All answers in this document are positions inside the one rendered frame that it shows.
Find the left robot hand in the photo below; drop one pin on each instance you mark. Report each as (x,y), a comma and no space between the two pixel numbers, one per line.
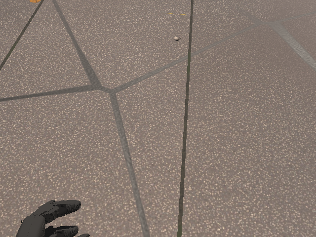
(34,225)

